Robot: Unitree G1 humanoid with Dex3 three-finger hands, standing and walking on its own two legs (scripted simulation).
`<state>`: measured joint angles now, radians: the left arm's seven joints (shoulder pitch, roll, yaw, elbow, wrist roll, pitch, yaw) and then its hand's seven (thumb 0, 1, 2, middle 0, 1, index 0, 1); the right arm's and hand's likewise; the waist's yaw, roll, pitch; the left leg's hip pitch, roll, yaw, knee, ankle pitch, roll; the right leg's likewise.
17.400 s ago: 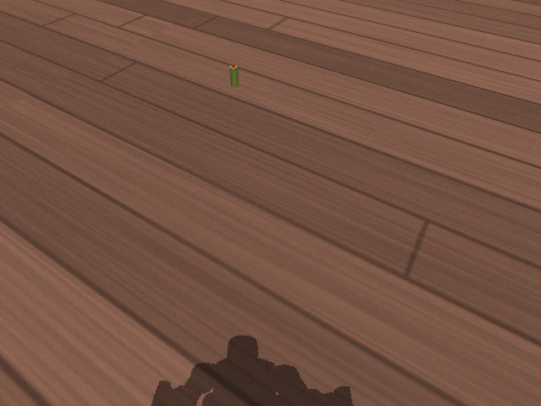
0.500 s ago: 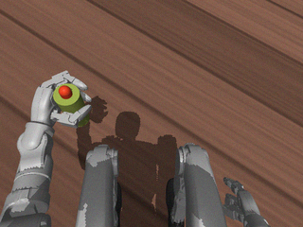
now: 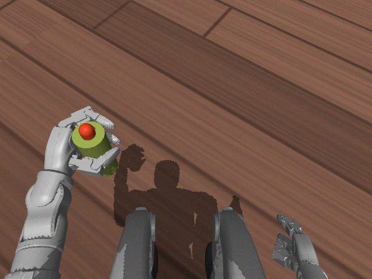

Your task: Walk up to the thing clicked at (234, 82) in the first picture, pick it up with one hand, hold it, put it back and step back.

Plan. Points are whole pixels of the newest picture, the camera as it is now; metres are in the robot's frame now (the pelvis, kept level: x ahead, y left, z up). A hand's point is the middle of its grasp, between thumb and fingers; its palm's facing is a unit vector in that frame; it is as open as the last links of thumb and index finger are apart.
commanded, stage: lift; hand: left
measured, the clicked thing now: (96, 149) +0.36 +0.18 +0.02
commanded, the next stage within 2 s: hold in 1.20 s
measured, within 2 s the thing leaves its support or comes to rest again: neither
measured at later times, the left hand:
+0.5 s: hand (76, 116) +0.36 +0.17 +0.15, palm faces -0.11 -0.99 -0.01, open 7.5 cm
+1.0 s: hand (67, 88) +0.38 +0.17 +0.20, palm faces -0.13 -0.99 +0.01, open 7.5 cm
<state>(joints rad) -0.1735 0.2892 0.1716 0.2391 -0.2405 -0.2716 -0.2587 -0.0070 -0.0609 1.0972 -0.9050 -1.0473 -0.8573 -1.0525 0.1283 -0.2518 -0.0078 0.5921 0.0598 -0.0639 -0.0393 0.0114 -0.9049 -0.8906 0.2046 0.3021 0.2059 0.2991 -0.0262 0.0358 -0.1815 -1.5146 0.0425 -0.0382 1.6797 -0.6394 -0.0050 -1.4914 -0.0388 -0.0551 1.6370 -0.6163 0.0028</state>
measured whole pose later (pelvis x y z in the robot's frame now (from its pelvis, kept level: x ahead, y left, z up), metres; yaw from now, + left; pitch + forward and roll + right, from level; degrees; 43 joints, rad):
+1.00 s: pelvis +0.05 +0.00 +0.15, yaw +1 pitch +12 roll -1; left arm -0.16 0.24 0.16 0.46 -0.24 -0.35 -0.34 -0.01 -0.06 1.10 -0.90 -1.05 -0.85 -1.06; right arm 0.24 -0.24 0.01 0.65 0.02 -0.08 -0.06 0.01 -0.89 -0.89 0.20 0.30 0.21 0.30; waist -0.03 0.02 -0.08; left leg -0.74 0.04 0.01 1.02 -0.48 -0.01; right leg -0.73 -0.02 -0.04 0.98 -0.45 0.01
